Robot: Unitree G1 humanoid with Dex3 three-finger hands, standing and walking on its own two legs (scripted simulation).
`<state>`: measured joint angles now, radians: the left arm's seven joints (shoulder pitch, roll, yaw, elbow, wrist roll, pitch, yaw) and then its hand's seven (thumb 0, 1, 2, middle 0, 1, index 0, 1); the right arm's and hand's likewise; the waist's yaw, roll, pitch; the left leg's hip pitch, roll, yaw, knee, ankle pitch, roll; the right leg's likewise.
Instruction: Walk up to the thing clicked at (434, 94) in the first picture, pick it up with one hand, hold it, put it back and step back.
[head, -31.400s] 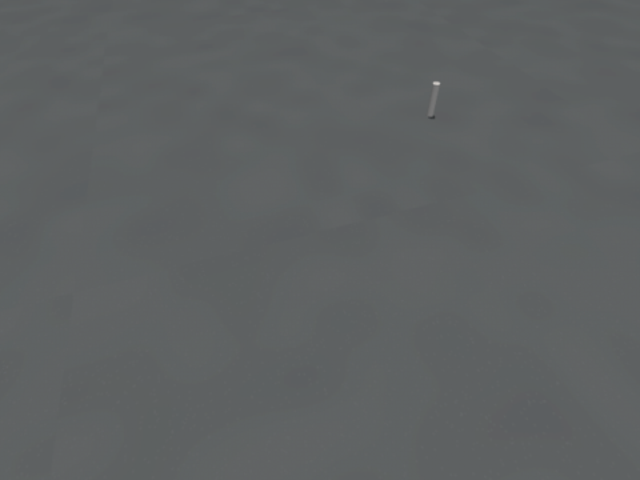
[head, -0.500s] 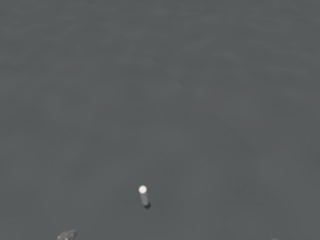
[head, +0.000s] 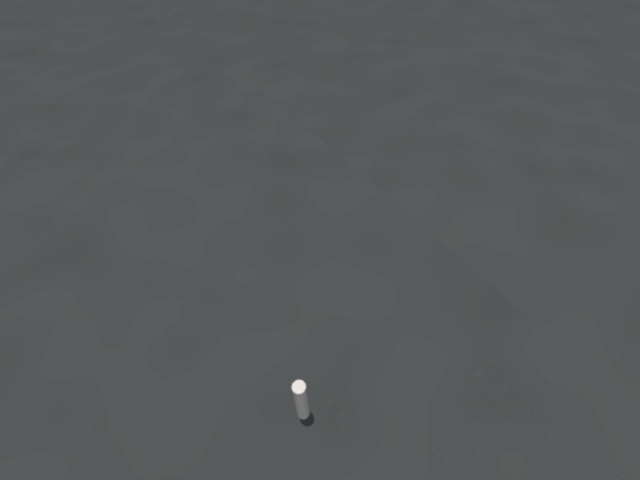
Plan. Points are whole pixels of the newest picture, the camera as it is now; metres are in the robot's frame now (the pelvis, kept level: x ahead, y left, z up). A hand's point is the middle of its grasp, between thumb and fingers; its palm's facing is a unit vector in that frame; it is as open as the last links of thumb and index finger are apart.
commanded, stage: stand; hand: left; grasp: from the side
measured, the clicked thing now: (301, 400) +0.47 +0.13 -0.68
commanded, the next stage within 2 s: step back in 1.26 s
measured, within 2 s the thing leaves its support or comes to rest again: neither
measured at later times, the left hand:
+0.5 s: hand out of the picture +0.06 +0.23 -0.16, palm faces -0.01 -0.94 -0.34, open 7.4 cm
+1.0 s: hand out of the picture +0.10 +0.22 -0.15, palm faces -0.01 -0.94 -0.35, open 7.4 cm
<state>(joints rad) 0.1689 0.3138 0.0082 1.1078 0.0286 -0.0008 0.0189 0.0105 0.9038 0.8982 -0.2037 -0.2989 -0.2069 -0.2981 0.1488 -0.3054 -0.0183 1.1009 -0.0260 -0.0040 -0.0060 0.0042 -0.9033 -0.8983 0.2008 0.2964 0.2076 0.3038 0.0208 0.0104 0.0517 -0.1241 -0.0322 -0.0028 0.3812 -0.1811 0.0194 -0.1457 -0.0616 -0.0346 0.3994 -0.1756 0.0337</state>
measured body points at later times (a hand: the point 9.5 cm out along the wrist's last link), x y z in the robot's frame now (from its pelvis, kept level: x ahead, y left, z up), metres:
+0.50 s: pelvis +0.01 -0.01 +0.00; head +0.01 -0.02 +0.45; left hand +0.06 +0.28 -0.13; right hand +0.06 -0.31 -0.14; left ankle +0.02 +0.11 -0.74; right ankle +0.03 -0.14 -0.74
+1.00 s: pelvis +0.03 -0.02 +0.01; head +0.03 -0.03 +0.45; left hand +0.10 +0.27 -0.12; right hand +0.10 -0.32 -0.13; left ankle +0.02 +0.11 -0.74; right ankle +0.03 -0.14 -0.74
